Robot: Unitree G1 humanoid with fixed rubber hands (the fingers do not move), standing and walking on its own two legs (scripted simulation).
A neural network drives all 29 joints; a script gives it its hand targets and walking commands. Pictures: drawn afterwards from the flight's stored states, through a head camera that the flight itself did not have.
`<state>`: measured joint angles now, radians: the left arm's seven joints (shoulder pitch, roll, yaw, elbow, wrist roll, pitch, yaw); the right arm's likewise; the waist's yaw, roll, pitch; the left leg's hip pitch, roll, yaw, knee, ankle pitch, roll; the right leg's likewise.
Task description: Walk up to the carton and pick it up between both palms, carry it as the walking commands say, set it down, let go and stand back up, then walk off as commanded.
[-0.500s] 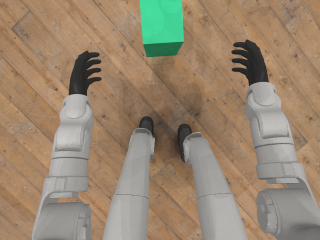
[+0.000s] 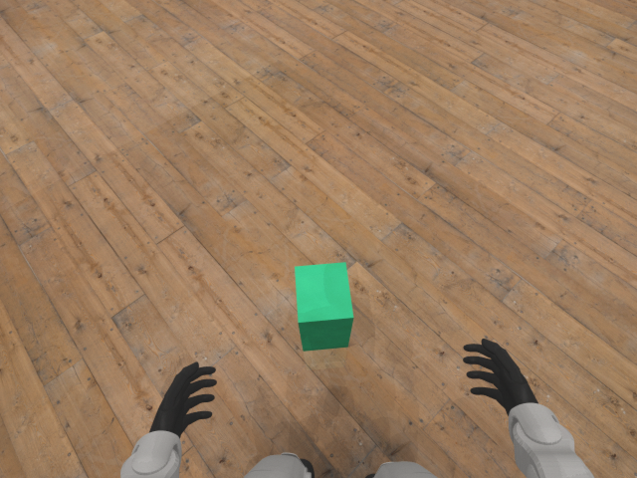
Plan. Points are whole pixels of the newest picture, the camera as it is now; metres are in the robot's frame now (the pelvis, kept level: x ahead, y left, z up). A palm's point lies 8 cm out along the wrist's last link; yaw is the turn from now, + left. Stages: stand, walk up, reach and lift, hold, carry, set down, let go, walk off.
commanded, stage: let go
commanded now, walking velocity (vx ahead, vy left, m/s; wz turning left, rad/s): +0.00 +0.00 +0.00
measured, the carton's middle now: (323, 309) +0.53 +0.02 -0.63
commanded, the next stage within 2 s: stand in 0.50 s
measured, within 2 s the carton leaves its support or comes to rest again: neither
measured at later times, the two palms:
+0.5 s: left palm (165, 407) +0.20 +0.22 -0.07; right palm (529, 391) +0.21 -0.24 -0.07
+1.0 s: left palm out of the picture +0.09 +0.23 -0.11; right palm out of the picture +0.10 -0.29 -0.10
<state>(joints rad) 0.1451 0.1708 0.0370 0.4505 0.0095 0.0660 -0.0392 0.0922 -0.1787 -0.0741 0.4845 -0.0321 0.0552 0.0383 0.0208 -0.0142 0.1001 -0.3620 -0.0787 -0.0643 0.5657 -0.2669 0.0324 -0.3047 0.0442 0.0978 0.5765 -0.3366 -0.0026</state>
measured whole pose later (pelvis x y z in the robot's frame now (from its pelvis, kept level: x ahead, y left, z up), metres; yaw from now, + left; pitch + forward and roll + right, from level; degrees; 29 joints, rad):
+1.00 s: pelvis +0.02 -0.03 +0.00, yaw +1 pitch -5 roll +0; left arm 0.35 0.22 0.09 0.77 0.03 -0.02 0.03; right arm 0.32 -0.22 -0.06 0.80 -0.03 -0.01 -0.05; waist -0.01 -0.02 -0.10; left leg -0.17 -0.03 -0.10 0.59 -0.34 -0.01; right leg -0.09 0.09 0.07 0.55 -0.38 -0.06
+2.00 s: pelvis -0.08 +0.00 +0.00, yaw +0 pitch -6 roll -1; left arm 0.35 0.28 0.08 0.91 0.02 -0.02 -0.01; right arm 0.32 -0.27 -0.06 0.89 -0.01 -0.02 -0.01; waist 0.01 -0.01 0.01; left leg -0.29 -0.05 -0.07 0.54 -0.18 0.02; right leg -0.23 0.07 0.09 0.55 -0.24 -0.01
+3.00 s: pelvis -0.13 +0.06 -0.01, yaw +11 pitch -1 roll +0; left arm 0.14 0.28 0.05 0.89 0.01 0.06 0.05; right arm 0.35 -0.17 -0.04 0.87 -0.03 0.08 0.02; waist -0.04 -0.04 0.01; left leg -0.34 -0.09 -0.05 0.65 -0.29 0.05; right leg -0.54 -0.02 -0.02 1.17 -0.45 0.03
